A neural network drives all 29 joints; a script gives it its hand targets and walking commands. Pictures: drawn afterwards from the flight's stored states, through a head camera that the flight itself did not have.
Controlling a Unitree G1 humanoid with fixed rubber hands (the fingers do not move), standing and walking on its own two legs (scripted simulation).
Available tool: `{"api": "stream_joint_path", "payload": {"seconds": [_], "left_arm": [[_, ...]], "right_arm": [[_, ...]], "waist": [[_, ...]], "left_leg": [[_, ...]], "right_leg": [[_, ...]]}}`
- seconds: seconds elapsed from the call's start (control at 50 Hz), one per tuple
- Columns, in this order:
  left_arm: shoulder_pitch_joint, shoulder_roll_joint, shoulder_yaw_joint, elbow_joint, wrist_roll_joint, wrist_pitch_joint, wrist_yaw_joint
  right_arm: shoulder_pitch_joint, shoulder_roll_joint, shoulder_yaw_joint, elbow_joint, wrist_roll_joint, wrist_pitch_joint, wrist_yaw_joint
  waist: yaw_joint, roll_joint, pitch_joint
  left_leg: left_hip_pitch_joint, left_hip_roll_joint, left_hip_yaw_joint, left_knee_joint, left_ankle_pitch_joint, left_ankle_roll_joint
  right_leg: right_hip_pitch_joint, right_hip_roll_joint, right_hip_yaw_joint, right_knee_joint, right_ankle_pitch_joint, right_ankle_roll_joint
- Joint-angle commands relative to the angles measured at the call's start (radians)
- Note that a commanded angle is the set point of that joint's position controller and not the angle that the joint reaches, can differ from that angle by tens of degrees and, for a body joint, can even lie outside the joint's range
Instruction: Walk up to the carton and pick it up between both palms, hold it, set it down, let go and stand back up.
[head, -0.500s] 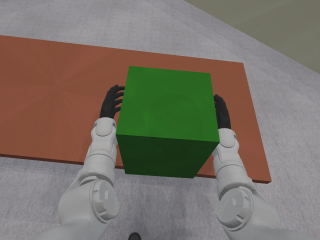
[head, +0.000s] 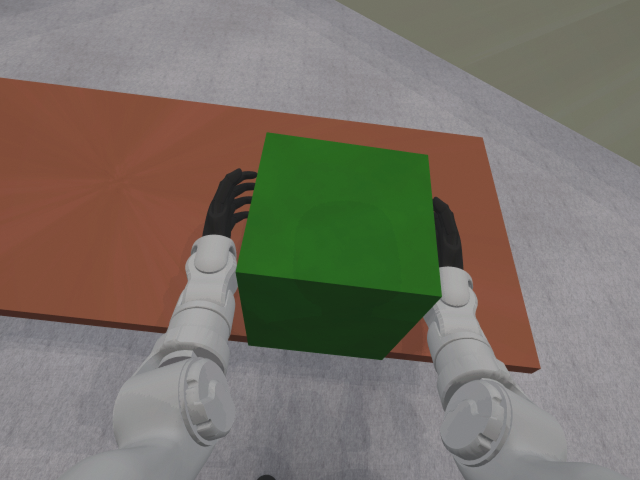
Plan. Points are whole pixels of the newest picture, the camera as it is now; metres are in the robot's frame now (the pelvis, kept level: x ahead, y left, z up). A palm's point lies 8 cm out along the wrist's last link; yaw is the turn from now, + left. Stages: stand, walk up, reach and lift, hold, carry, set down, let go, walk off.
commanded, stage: reach and lift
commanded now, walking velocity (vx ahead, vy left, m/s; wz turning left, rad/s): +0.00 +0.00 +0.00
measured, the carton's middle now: (330, 258) +0.40 +0.01 +0.01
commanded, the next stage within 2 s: none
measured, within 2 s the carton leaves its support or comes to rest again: neither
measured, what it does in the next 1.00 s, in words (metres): stands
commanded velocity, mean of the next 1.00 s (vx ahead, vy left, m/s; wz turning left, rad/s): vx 0.00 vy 0.00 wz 0.00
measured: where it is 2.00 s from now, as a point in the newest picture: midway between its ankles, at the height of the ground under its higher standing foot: outside the picture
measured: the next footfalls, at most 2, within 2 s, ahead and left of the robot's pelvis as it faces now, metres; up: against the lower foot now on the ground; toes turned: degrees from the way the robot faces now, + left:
none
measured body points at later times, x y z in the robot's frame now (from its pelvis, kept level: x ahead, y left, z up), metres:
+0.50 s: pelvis -0.01 +0.01 +0.00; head +0.02 +0.05 +0.45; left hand +0.41 +0.18 +0.07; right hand +0.39 -0.13 +0.06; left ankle +0.04 +0.10 -0.74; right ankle -0.05 -0.10 -0.74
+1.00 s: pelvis -0.02 +0.01 +0.01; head -0.04 +0.05 +0.45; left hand +0.39 +0.17 +0.12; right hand +0.38 -0.13 +0.11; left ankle +0.04 +0.10 -0.74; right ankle -0.05 -0.10 -0.74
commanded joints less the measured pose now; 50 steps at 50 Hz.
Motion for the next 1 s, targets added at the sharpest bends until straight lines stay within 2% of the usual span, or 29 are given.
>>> {"api": "stream_joint_path", "payload": {"seconds": [0.0,0.06,0.08,0.14,0.18,0.2,0.3,0.32,0.34,0.38,0.44,0.46,0.5,0.54,0.56,0.58,0.62,0.64,0.66,0.68,0.72,0.76,0.78,0.8,0.82,0.84,0.9,0.96,0.98], "left_arm": [[-0.630,-0.499,-0.239,-0.041,0.028,-0.058,-0.080],[-0.640,-0.515,-0.263,-0.019,0.002,-0.070,-0.079],[-0.640,-0.520,-0.272,-0.017,0.003,-0.069,-0.078],[-0.620,-0.517,-0.256,0.000,0.015,-0.060,-0.078],[-0.635,-0.522,-0.267,-0.011,0.001,-0.046,-0.085],[-0.632,-0.523,-0.269,-0.016,0.003,-0.036,-0.085],[-0.612,-0.519,-0.283,-0.035,-0.027,0.015,-0.094],[-0.617,-0.521,-0.295,-0.042,-0.028,0.022,-0.092],[-0.590,-0.533,-0.308,-0.044,-0.048,0.035,-0.091],[-0.600,-0.552,-0.330,-0.074,-0.061,0.052,-0.096],[-0.623,-0.557,-0.361,-0.120,-0.096,0.066,-0.090],[-0.634,-0.546,-0.379,-0.138,-0.105,0.070,-0.090],[-0.621,-0.566,-0.386,-0.138,-0.110,0.096,-0.090],[-0.599,-0.568,-0.396,-0.143,-0.117,0.123,-0.095],[-0.605,-0.581,-0.410,-0.159,-0.131,0.136,-0.096],[-0.593,-0.582,-0.401,-0.165,-0.134,0.147,-0.099],[-0.600,-0.579,-0.428,-0.199,-0.143,0.169,-0.100],[-0.609,-0.588,-0.437,-0.208,-0.148,0.177,-0.102],[-0.564,-0.588,-0.430,-0.222,-0.141,0.185,-0.101],[-0.584,-0.593,-0.435,-0.246,-0.147,0.190,-0.101],[-0.574,-0.592,-0.455,-0.240,-0.161,0.198,-0.100],[-0.570,-0.606,-0.450,-0.257,-0.155,0.212,-0.101],[-0.557,-0.597,-0.456,-0.260,-0.159,0.225,-0.104],[-0.559,-0.601,-0.462,-0.266,-0.163,0.238,-0.110],[-0.545,-0.600,-0.457,-0.259,-0.165,0.255,-0.112],[-0.530,-0.585,-0.447,-0.258,-0.153,0.277,-0.119],[-0.560,-0.599,-0.479,-0.324,-0.177,0.334,-0.126],[-0.593,-0.578,-0.497,-0.386,-0.193,0.371,-0.125],[-0.568,-0.582,-0.509,-0.403,-0.199,0.384,-0.125]], "right_arm": [[-0.663,0.497,0.346,0.015,-0.068,-0.110,0.131],[-0.711,0.498,0.378,-0.002,-0.058,-0.129,0.132],[-0.703,0.485,0.378,0.012,-0.048,-0.128,0.131],[-0.707,0.463,0.399,0.019,-0.042,-0.128,0.126],[-0.710,0.469,0.378,0.027,-0.035,-0.111,0.123],[-0.729,0.455,0.379,0.011,-0.031,-0.110,0.125],[-0.735,0.457,0.418,-0.030,0.007,-0.058,0.122],[-0.742,0.444,0.425,-0.026,0.009,-0.058,0.126],[-0.742,0.446,0.419,-0.037,0.022,-0.046,0.124],[-0.751,0.448,0.428,-0.054,0.038,-0.027,0.127],[-0.760,0.458,0.477,-0.096,0.083,-0.004,0.125],[-0.766,0.447,0.481,-0.086,0.097,0.002,0.121],[-0.738,0.441,0.496,-0.102,0.114,0.027,0.122],[-0.748,0.429,0.504,-0.102,0.132,0.050,0.118],[-0.757,0.435,0.499,-0.119,0.141,0.059,0.118],[-0.755,0.451,0.513,-0.121,0.153,0.071,0.116],[-0.752,0.437,0.527,-0.134,0.164,0.090,0.118],[-0.756,0.450,0.535,-0.173,0.165,0.090,0.117],[-0.756,0.434,0.551,-0.170,0.177,0.093,0.117],[-0.740,0.440,0.563,-0.181,0.183,0.098,0.113],[-0.771,0.433,0.589,-0.204,0.213,0.102,0.113],[-0.762,0.428,0.615,-0.216,0.232,0.117,0.106],[-0.742,0.443,0.640,-0.212,0.242,0.125,0.101],[-0.769,0.444,0.645,-0.235,0.250,0.134,0.096],[-0.763,0.433,0.654,-0.236,0.257,0.149,0.093],[-0.755,0.420,0.665,-0.234,0.272,0.168,0.089],[-0.792,0.419,0.680,-0.287,0.307,0.187,0.079],[-0.779,0.407,0.677,-0.271,0.328,0.217,0.074],[-0.796,0.411,0.684,-0.305,0.343,0.222,0.074]], "waist": [[0.028,0.142,-0.634],[0.027,0.113,-0.648],[0.019,0.126,-0.633],[0.028,0.101,-0.632],[0.020,0.117,-0.595],[0.029,0.135,-0.610],[0.035,0.080,-0.583],[0.034,0.112,-0.602],[0.022,0.109,-0.577],[0.025,0.130,-0.586],[0.034,0.125,-0.619],[0.010,0.133,-0.631],[0.012,0.169,-0.599],[0.021,0.155,-0.577],[0.000,0.169,-0.564],[0.017,0.156,-0.547],[0.001,0.145,-0.547],[0.000,0.162,-0.569],[0.014,0.161,-0.575],[0.003,0.154,-0.576],[0.011,0.145,-0.575],[0.024,0.138,-0.532],[0.024,0.118,-0.521],[0.008,0.113,-0.504],[0.014,0.117,-0.459],[0.015,0.095,-0.414],[-0.001,0.111,-0.444],[-0.022,0.129,-0.398],[-0.014,0.124,-0.421]], "left_leg": [[0.464,0.033,0.035,0.066,0.370,-0.037],[0.420,0.034,0.046,0.048,0.332,-0.031],[0.434,0.038,0.049,0.053,0.336,-0.040],[0.458,0.035,0.038,0.037,0.320,-0.039],[0.467,0.037,0.046,0.040,0.292,-0.040],[0.480,0.037,0.052,0.031,0.292,-0.041],[0.488,0.032,0.046,0.027,0.273,-0.020],[0.501,0.032,0.047,0.041,0.296,-0.031],[0.516,0.038,0.052,0.030,0.303,-0.033],[0.546,0.038,0.051,0.041,0.297,-0.036],[0.570,0.037,0.032,0.045,0.316,-0.031],[0.577,0.031,0.028,0.046,0.333,-0.043],[0.620,0.038,0.026,0.047,0.335,-0.054],[0.616,0.039,0.011,0.051,0.319,-0.051],[0.634,0.035,0.027,0.053,0.337,-0.055],[0.640,0.035,0.021,0.046,0.325,-0.046],[0.661,0.032,0.015,0.044,0.320,-0.058],[0.648,0.026,0.020,0.052,0.350,-0.057],[0.678,0.025,0.014,0.062,0.401,-0.060],[0.675,0.024,0.016,0.062,0.415,-0.058],[0.689,0.025,0.015,0.064,0.419,-0.056],[0.673,0.024,0.009,0.052,0.395,-0.054],[0.676,0.022,0.000,0.036,0.366,-0.045],[0.655,0.015,0.004,0.030,0.343,-0.040],[0.647,0.022,-0.003,0.017,0.320,-0.036],[0.639,0.021,0.000,0.007,0.291,-0.024],[0.678,0.014,-0.009,-0.003,0.278,-0.028],[0.676,0.012,-0.002,-0.007,0.230,-0.034],[0.701,0.012,-0.014,-0.011,0.238,-0.034]], "right_leg": [[0.109,-0.049,-0.052,0.013,0.523,0.049],[0.156,-0.054,-0.059,0.023,0.538,0.059],[0.141,-0.050,-0.056,0.018,0.514,0.055],[0.123,-0.042,-0.058,0.005,0.472,0.049],[0.106,-0.047,-0.065,-0.013,0.432,0.051],[0.096,-0.043,-0.065,-0.016,0.408,0.040],[0.126,-0.040,-0.053,-0.018,0.404,0.058],[0.108,-0.037,-0.048,-0.016,0.422,0.052],[0.113,-0.037,-0.053,-0.032,0.409,0.055],[0.084,-0.032,-0.059,-0.033,0.378,0.045],[0.095,-0.030,-0.058,-0.032,0.396,0.051],[0.089,-0.027,-0.060,-0.042,0.389,0.046],[0.046,-0.021,-0.060,-0.064,0.328,0.030],[0.052,-0.027,-0.055,-0.062,0.300,0.035],[0.047,-0.023,-0.066,-0.071,0.297,0.038],[0.045,-0.021,-0.063,-0.071,0.299,0.040],[0.053,-0.019,-0.062,-0.079,0.283,0.043],[0.068,-0.022,-0.059,-0.077,0.339,0.041],[0.061,-0.024,-0.056,-0.068,0.368,0.043],[0.078,-0.018,-0.053,-0.074,0.389,0.044],[0.080,-0.019,-0.050,-0.071,0.373,0.046],[0.097,-0.014,-0.047,-0.076,0.366,0.053],[0.122,-0.015,-0.039,-0.080,0.365,0.052],[0.130,-0.020,-0.043,-0.075,0.374,0.066],[0.134,-0.021,-0.038,-0.078,0.362,0.063],[0.140,-0.028,-0.029,-0.085,0.337,0.067],[0.144,-0.021,-0.036,-0.100,0.278,0.055],[0.124,-0.027,-0.043,-0.101,0.252,0.059],[0.136,-0.031,-0.038,-0.097,0.256,0.057]]}}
